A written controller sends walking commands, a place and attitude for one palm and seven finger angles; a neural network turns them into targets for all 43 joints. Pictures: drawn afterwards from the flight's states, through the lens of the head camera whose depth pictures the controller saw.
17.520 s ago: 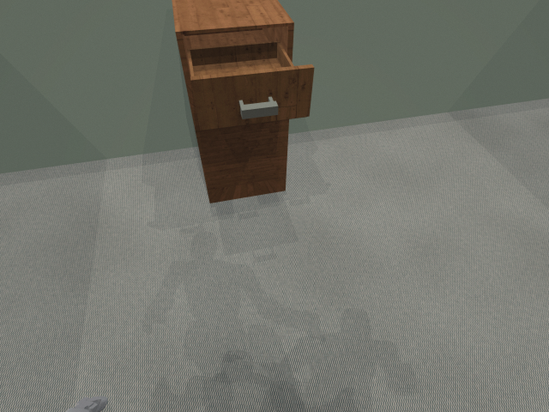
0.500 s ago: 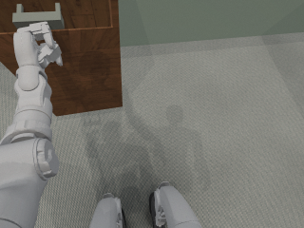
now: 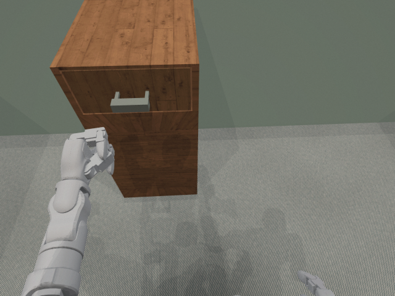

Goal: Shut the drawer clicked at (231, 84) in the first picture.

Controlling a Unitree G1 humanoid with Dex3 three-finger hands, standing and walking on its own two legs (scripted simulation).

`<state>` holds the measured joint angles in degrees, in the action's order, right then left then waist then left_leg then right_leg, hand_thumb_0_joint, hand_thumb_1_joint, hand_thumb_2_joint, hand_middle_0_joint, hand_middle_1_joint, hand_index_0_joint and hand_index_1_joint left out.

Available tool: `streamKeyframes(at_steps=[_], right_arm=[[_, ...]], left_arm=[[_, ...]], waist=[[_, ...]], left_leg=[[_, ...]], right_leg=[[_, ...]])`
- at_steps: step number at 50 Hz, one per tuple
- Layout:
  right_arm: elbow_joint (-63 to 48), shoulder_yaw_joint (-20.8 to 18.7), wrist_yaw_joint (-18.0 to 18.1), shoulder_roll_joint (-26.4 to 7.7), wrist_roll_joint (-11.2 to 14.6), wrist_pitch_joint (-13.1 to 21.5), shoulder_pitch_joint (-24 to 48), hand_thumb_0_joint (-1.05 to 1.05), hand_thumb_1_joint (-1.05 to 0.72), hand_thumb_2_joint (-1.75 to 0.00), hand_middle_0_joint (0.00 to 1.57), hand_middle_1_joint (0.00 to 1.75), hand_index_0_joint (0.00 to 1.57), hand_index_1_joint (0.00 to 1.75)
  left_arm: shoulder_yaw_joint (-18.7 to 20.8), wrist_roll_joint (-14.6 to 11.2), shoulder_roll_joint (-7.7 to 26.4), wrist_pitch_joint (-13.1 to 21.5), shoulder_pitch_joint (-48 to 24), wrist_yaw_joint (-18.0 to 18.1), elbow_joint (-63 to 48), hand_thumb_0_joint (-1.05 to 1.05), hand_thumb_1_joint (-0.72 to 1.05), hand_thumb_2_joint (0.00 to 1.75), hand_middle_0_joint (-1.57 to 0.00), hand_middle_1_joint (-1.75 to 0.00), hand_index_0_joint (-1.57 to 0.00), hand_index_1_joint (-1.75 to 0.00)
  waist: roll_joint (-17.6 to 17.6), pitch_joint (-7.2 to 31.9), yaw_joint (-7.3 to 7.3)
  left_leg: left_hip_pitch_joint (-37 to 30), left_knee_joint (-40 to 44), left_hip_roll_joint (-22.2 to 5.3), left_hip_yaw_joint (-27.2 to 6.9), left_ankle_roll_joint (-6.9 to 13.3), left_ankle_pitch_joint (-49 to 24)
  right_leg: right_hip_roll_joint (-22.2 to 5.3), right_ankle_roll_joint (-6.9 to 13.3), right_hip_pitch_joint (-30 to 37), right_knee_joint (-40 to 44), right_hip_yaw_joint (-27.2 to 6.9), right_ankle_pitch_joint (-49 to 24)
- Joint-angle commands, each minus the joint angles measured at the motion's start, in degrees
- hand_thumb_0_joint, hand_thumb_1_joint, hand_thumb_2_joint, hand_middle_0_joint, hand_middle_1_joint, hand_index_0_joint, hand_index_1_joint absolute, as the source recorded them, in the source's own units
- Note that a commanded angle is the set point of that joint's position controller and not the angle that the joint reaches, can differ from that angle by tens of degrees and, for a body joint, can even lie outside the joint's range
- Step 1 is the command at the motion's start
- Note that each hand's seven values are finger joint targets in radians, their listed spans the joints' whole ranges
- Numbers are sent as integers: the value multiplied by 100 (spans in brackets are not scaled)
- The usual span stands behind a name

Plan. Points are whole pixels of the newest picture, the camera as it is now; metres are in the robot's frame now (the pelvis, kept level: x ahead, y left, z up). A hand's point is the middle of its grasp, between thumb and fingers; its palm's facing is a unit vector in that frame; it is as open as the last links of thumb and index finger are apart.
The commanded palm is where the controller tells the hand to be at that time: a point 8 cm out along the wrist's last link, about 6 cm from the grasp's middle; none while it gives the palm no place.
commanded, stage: draw the hand back to the body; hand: left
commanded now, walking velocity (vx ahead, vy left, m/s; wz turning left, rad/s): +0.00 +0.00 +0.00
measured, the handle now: (131, 99) +0.63 +0.20 -0.01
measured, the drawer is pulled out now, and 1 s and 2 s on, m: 0.00 0.00 0.00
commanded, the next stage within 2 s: step back with the hand held close in 0.88 s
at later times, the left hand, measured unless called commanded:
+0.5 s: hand (36, 211) +0.22 +0.22 +0.16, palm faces +0.32 -0.89 -0.31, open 3.3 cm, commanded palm +0.17 +0.26 +0.18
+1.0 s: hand out of the picture +0.16 +0.24 +0.20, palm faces +0.43 -0.82 -0.38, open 3.2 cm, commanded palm +0.11 +0.28 +0.21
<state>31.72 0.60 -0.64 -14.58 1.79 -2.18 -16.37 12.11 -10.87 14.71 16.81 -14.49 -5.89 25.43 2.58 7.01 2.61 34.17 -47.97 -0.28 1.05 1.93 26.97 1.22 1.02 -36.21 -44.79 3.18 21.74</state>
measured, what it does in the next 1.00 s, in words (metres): stands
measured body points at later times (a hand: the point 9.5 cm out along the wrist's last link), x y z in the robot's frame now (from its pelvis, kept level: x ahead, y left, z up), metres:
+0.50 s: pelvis -0.01 +0.00 +0.04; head -0.02 -0.03 +0.49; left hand +0.20 +0.27 +0.18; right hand +0.19 -0.21 -0.04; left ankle -0.04 +0.09 -0.70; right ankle +0.00 -0.11 -0.70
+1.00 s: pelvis -0.02 +0.00 +0.04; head -0.04 -0.03 +0.49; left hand +0.13 +0.28 +0.22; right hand +0.17 -0.22 -0.04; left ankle -0.04 +0.09 -0.70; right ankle +0.00 -0.11 -0.70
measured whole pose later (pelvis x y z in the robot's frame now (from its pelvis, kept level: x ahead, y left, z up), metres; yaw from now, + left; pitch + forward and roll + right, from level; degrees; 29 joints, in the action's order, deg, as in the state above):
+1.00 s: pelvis -0.02 +0.00 +0.04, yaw +1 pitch -5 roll -1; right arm 35.9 1.3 4.4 -13.2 -0.4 7.7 -12.5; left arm 15.9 -3.2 18.2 6.1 29.6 6.2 -25.4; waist 4.2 -1.0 -3.9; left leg 3.4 -24.8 0.6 1.0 1.7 16.2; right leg 1.0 1.2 -5.6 -22.8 2.9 11.9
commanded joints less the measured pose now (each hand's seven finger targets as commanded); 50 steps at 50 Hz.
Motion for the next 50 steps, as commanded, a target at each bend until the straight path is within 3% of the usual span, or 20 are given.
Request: streamKeyframes(at_steps=[1, 2, 3, 6, 7, 11, 19, 20, 23, 25, 28, 35, 39, 42, 44, 47, 50], right_arm=[[-833, -278, 221, -667, 100, 196, 427, 0, -90, -90, 20, 30, 20, 30], [-944, -232, 287, -572, 90, 198, 525, 0, -90, -90, 20, 30, 20, 30], [-921, -198, 335, -574, 89, 202, 641, 0, -90, -90, 20, 30, 20, 30], [-862, -100, 463, -583, 98, 195, 872, 0, -90, -90, 20, 30, 20, 30], [-847, -79, 499, -573, 85, 214, 936, 0, -90, -90, 20, 30, 20, 30], [-768, 7, 577, -508, 30, 383, 1092, 0, -90, -90, 20, 30, 20, 30], [-683, 18, 506, -483, -104, 663, 1236, 0, -90, -90, 20, 30, 20, 30], [-701, 7, 500, -463, -112, 679, 1240, 0, -90, -90, 20, 30, 20, 30], [-692, -4, 474, -435, -145, 758, 1265, 0, -90, -90, 20, 30, 20, 30], [-687, -9, 462, -428, -157, 812, 1305, 0, -90, -90, 20, 30, 20, 30], [-687, -39, 455, -412, -188, 907, 1278, 0, -90, -90, 20, 30, 20, 30], [-669, -97, 477, -388, -167, 1142, 1245, 0, -90, -90, 20, 30, 20, 30], [-552, -128, 513, -420, -156, 1164, 1202, 0, -90, -90, 20, 30, 20, 30], [-556, -136, 561, -427, -169, 1202, 1182, 0, -90, -90, 20, 30, 20, 30], [-542, -119, 572, -416, -181, 1254, 1200, 0, -90, -90, 20, 30, 20, 30], [-550, -110, 563, -395, -199, 1314, 1183, 0, -90, -90, 20, 30, 20, 30], [-536, -94, 550, -373, -203, 1333, 1202, 0, -90, -90, 20, 30, 20, 30]], left_arm=[[95, 489, 1609, -51, -1024, 327, -2130, 0, 90, 90, -140, -160, -140, -160], [-61, 518, 1263, -230, -910, 564, -2463, 0, 90, 90, -140, -160, -140, -160], [-197, 570, 1122, -397, -568, 720, -2510, 0, 90, 90, -140, -160, -140, -160], [-181, 637, 1156, -688, -302, 992, -2650, 0, 90, 90, -140, -160, -140, -160], [-159, 661, 1169, -741, -277, 1050, -2791, 0, 90, 90, -140, -160, -140, -160], [-49, 703, 1197, -869, 262, 1160, -3408, 0, 90, 90, -140, -160, -140, -160], [129, 708, 1144, -966, 1765, 1143, -4513, 0, 90, 90, -140, -160, -140, -160], [220, 700, 1176, -956, 1923, 1150, -4693, 0, 90, 90, -140, -160, -140, -160], [415, 715, 1255, -917, 2318, 1168, -5265, 0, 90, 90, -140, -160, -140, -160], [480, 711, 1253, -909, 2622, 1167, -5458, 0, 90, 90, -140, -160, -140, -160], [718, 699, 1338, -857, 3122, 1200, -5891, 0, 90, 90, -140, -160, -140, -160], [1157, 696, 1503, -741, 4101, 1249, -6584, 0, 90, 90, -140, -160, -140, -160], [868, 726, 1186, -775, 3930, 1223, -6063, 0, 90, 90, -140, -160, -140, -160], [965, 738, 1307, -703, 3803, 1263, -6149, 0, 90, 90, -140, -160, -140, -160], [1045, 758, 1410, -680, 3802, 1290, -6244, 0, 90, 90, -140, -160, -140, -160], [1067, 760, 1391, -660, 3934, 1314, -6386, 0, 90, 90, -140, -160, -140, -160], [1061, 752, 1370, -686, 3884, 1303, -6332, 0, 90, 90, -140, -160, -140, -160]], waist=[[-64, 1794, -217], [-52, 1553, -118], [54, 1268, -173], [-241, 572, -172], [-294, 513, -197], [56, 398, -324], [-11, -150, -451], [-123, -117, -460], [132, -69, -500], [96, -265, -512], [-37, -164, -565], [121, -427, -640], [-185, -1020, -544], [-142, -756, -580], [146, -651, -630], [108, -437, -666], [87, -660, -654]], left_leg=[[-1103, 1062, 12, -61, -42, -2476], [-1228, 1229, 8, -53, -33, -2280], [-1292, 1375, -11, -44, -36, -2131], [-1524, 1766, -48, -117, -12, -1836], [-1647, 1884, -47, -120, -2, -1782], [-2219, 2274, -54, -150, -22, -2006], [-2656, 2717, -78, -157, -51, -2484], [-2701, 2742, -85, -143, -41, -2501], [-2787, 2759, -72, -138, -55, -2606], [-2729, 2801, -70, -154, -54, -2444], [-2778, 2766, -66, -154, -29, -2562], [-2743, 2698, -94, -145, -60, -2486], [-2627, 2741, -90, -167, -16, -1986], [-2688, 2743, -65, -170, 22, -1806], [-2717, 2770, -49, -193, -10, -1878], [-2734, 2751, -53, -199, -27, -2226], [-2666, 2787, -61, -224, -58, -2182]], right_leg=[[-163, 75, 2270, 703, -344, -2288], [-180, 62, 2270, 885, -303, -2158], [-206, 71, 2317, 1027, -306, -2000], [-180, 66, 2320, 1423, -277, -1626], [-186, 65, 2418, 1528, -271, -1548], [-188, 95, 2796, 1854, -236, -1639], [-148, 98, 3221, 2348, -193, -1963], [-160, 84, 3287, 2362, -197, -2005], [-170, 92, 3408, 2398, -213, -2075], [-160, 86, 3359, 2475, -218, -1905], [-172, 72, 3454, 2468, -211, -2016], [-160, 71, 3315, 2546, -258, -1911], [-140, 49, 2879, 2746, -264, -1282], [-183, 46, 2985, 2730, -296, -1049], [-179, 75, 3093, 2700, -301, -1159], [-177, 86, 3317, 2568, -286, -1579], [-163, 86, 3255, 2622, -281, -1530]])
